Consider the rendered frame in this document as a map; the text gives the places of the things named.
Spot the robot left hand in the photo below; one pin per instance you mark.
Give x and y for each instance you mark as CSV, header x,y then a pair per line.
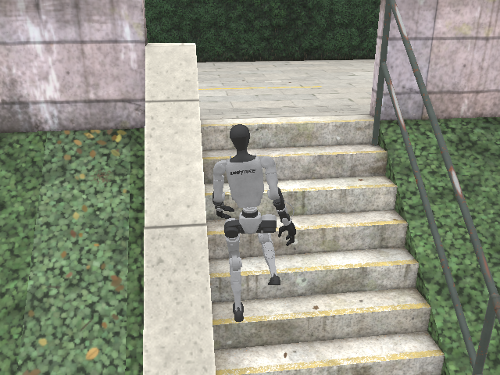
x,y
225,208

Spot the robot right hand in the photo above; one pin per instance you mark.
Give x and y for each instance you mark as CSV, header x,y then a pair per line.
x,y
291,232

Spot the robot left forearm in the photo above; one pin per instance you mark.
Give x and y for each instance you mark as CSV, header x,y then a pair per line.
x,y
218,205

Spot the robot left shin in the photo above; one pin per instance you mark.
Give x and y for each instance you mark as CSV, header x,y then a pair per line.
x,y
235,281

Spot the robot right upper arm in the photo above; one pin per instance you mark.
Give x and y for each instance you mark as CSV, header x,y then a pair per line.
x,y
271,176

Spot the robot shin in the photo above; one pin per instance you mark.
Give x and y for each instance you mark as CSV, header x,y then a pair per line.
x,y
269,255
235,281

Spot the robot right shin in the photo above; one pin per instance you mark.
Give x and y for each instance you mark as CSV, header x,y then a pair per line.
x,y
269,255

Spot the robot left upper arm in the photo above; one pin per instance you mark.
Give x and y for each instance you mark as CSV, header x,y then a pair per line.
x,y
218,180

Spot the robot right forearm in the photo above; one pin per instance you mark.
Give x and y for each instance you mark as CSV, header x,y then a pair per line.
x,y
281,209

